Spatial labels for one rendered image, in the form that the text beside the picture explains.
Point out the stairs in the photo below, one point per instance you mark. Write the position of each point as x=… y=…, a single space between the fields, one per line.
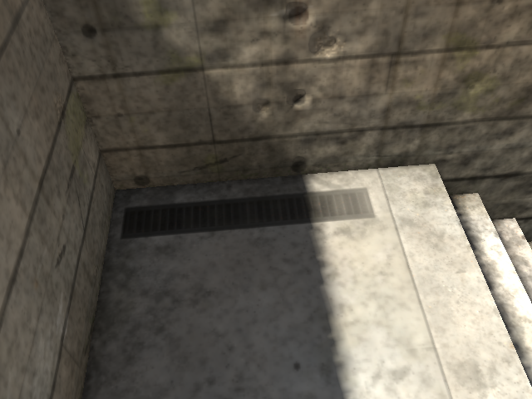
x=505 y=259

